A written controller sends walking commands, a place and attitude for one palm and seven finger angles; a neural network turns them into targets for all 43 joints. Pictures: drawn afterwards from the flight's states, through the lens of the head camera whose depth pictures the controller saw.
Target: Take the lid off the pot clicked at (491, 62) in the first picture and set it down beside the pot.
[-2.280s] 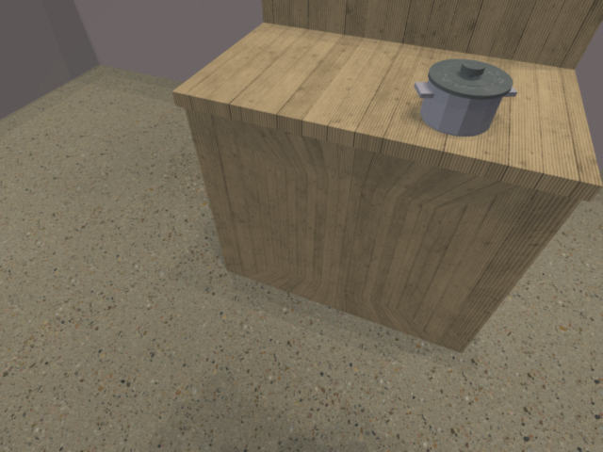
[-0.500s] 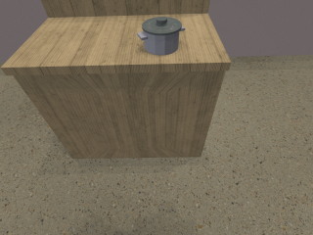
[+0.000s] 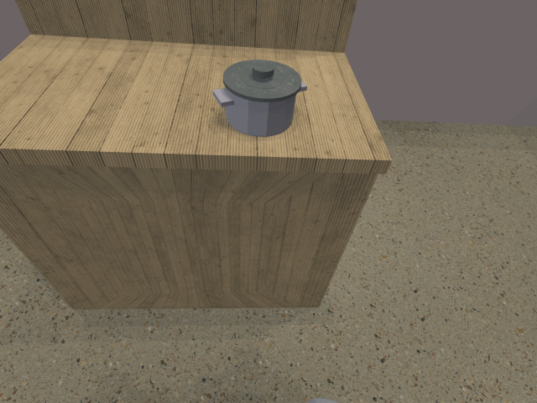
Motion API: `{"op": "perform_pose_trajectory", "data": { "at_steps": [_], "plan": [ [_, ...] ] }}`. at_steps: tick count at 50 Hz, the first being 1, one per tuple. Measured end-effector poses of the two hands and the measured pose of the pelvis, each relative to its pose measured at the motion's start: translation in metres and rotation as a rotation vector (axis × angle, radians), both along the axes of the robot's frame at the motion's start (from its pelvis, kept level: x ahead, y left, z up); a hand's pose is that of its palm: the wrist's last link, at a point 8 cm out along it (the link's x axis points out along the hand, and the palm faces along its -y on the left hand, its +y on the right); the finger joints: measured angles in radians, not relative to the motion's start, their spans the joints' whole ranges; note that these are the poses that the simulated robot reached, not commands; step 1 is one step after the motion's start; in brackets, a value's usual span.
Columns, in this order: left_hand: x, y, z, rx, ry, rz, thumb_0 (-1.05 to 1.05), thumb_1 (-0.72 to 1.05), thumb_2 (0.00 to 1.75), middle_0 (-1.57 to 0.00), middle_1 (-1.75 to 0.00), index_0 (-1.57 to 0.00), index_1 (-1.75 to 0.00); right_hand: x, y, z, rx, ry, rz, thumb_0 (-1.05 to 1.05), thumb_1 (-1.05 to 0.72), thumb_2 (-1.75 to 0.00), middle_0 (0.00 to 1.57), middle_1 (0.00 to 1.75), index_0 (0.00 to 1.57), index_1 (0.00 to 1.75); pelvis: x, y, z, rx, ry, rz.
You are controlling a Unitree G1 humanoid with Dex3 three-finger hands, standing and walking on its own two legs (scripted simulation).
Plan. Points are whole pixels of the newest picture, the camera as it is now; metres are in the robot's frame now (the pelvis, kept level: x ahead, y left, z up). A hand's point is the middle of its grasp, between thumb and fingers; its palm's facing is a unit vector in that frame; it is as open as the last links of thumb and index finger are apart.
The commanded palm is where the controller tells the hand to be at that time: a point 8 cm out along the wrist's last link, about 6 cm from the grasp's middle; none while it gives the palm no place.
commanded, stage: take the last steps up to it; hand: left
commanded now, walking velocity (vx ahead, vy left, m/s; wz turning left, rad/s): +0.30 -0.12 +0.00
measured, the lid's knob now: (263, 69) +0.70 +0.06 +0.16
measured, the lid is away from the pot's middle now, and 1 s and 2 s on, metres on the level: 0.00 0.00 0.00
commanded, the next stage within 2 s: come to a stop and stand still in 0.36 s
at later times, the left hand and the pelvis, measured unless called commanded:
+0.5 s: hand (231, 385) +0.19 +0.06 -0.16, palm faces +0.10 -0.98 -0.20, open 7.3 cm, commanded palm none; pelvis +0.19 -0.11 +0.01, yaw +2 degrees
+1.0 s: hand (210, 328) +0.29 +0.12 -0.18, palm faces +0.09 -0.96 -0.27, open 7.4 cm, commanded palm none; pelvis +0.23 -0.10 +0.00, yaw +1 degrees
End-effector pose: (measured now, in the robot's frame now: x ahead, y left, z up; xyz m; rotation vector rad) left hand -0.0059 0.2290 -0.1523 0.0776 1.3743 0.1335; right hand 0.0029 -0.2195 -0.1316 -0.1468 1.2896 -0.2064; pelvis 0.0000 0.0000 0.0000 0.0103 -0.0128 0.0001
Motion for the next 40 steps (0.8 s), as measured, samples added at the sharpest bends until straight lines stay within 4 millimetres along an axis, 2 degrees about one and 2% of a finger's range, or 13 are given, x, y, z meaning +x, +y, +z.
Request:
{"op": "perform_pose_trajectory", "data": {
  "at_steps": [3, 7, 12, 14, 17, 23, 27, 31, 34, 36, 38, 40],
  "plan": [
    [0.049, -0.004, 0.013, 0.019, -0.082, -0.007, 0.01, 0.92, 0.9, -0.19, -0.3, -0.19, -0.3, -0.003, -0.003, 0.0, 0.032, 0.072, -0.017, 0.0, -0.91, -0.9, 0.2, 0.3, 0.2, 0.3, 0.02, -0.008, 0.006, 0.001, 0.008, -0.003],
    [0.106, -0.017, 0.024, 0.047, -0.128, -0.045, 0.01, 0.92, 0.9, -0.19, -0.3, -0.19, -0.3, 0.004, -0.016, -0.006, 0.07, 0.128, -0.059, 0.0, -0.91, -0.9, 0.2, 0.3, 0.2, 0.3, 0.05, -0.025, 0.006, 0.012, 0.018, -0.008],
    [0.17, -0.046, 0.021, 0.094, -0.163, -0.086, 0.01, 0.92, 0.9, -0.19, -0.3, -0.19, -0.3, 0.03, -0.051, -0.028, 0.105, 0.18, -0.092, 0.0, -0.9, -0.9, 0.2, 0.3, 0.2, 0.3, 0.096, -0.061, -0.009, 0.036, 0.028, -0.005],
    [0.185, -0.06, 0.02, 0.109, -0.177, -0.075, 0.01, 0.92, 0.9, -0.19, -0.3, -0.19, -0.3, 0.048, -0.068, -0.036, 0.105, 0.206, -0.075, 0.0, -0.9, -0.9, 0.2, 0.3, 0.2, 0.3, 0.111, -0.073, -0.014, 0.019, 0.029, -0.003],
    [0.192, -0.079, 0.025, 0.105, -0.163, -0.031, 0.01, 0.91, 0.9, -0.19, -0.3, -0.19, -0.3, 0.092, -0.092, -0.03, 0.084, 0.186, -0.037, 0.0, -0.9, -0.9, 0.2, 0.3, 0.2, 0.3, 0.134, -0.085, -0.006, 0.011, 0.028, 0.01],
    [0.187, -0.106, 0.028, 0.088, -0.066, 0.031, 0.01, 0.93, 0.9, -0.2, -0.3, -0.2, -0.3, 0.206, -0.122, -0.008, 0.029, 0.022, 0.029, 0.0, -0.91, -0.9, 0.2, 0.3, 0.2, 0.3, 0.181, -0.103, 0.008, -0.002, 0.035, 0.035],
    [0.181, -0.127, 0.022, 0.047, 0.012, 0.056, 0.01, 0.93, 0.9, -0.19, -0.3, -0.19, -0.3, 0.276, -0.123, -0.002, 0.018, -0.065, 0.074, 0.0, -0.91, -0.9, 0.19, 0.29, 0.19, 0.3, 0.207, -0.106, 0.007, -0.014, 0.03, 0.034],
    [0.18, -0.142, 0.015, 0.005, 0.09, 0.079, 0.01, 0.92, 0.9, -0.2, -0.3, -0.2, -0.3, 0.333, -0.108, -0.002, 0.027, -0.126, 0.106, 0.0, -0.91, -0.9, 0.19, 0.29, 0.19, 0.3, 0.23, -0.103, 0.003, -0.019, 0.019, 0.015],
    [0.185, -0.14, 0.006, -0.011, 0.126, 0.098, 0.01, 0.91, 0.9, -0.2, -0.3, -0.2, -0.3, 0.364, -0.093, -0.003, 0.032, -0.154, 0.125, 0.0, -0.91, -0.9, 0.19, 0.29, 0.19, 0.3, 0.245, -0.097, -0.003, -0.016, 0.007, 0.008],
    [0.193, -0.133, -0.001, -0.012, 0.14, 0.102, 0.01, 0.91, 0.9, -0.2, -0.3, -0.2, -0.3, 0.377, -0.086, -0.004, 0.027, -0.172, 0.13, 0.0, -0.91, -0.9, 0.2, 0.3, 0.2, 0.3, 0.254, -0.092, -0.008, -0.023, -0.002, 0.006],
    [0.206, -0.122, -0.004, 0.001, 0.133, 0.094, 0.01, 0.91, 0.9, -0.2, -0.3, -0.2, -0.3, 0.381, -0.081, -0.002, 0.025, -0.182, 0.128, 0.0, -0.91, -0.9, 0.2, 0.3, 0.2, 0.3, 0.256, -0.089, -0.008, -0.019, -0.009, 0.003],
    [0.223, -0.109, -0.003, 0.029, 0.105, 0.08, 0.01, 0.91, 0.9, -0.2, -0.3, -0.2, -0.3, 0.376, -0.08, 0.001, 0.019, -0.176, 0.122, 0.0, -0.9, -0.9, 0.2, 0.3, 0.2, 0.3, 0.253, -0.089, -0.006, -0.023, -0.011, 0.003]
  ]
}}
